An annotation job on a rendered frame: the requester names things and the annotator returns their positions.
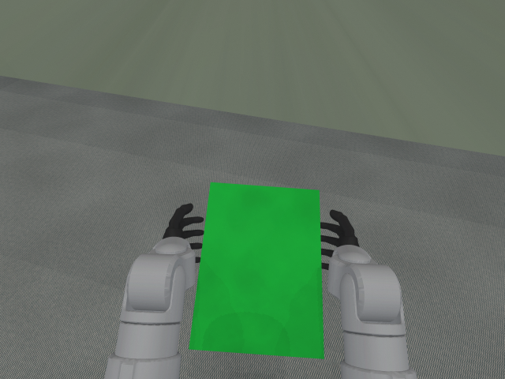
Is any right robot hand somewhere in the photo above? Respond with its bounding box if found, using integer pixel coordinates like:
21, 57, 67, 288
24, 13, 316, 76
320, 210, 360, 270

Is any carton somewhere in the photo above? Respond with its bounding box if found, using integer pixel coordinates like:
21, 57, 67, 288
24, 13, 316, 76
189, 182, 324, 359

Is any left robot hand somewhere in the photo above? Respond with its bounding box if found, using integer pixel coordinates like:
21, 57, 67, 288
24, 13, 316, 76
163, 204, 204, 263

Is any left robot forearm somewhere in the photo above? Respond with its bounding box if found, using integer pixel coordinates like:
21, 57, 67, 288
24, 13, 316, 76
104, 237, 196, 379

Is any right robot forearm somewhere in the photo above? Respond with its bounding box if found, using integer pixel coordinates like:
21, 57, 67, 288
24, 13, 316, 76
327, 245, 417, 379

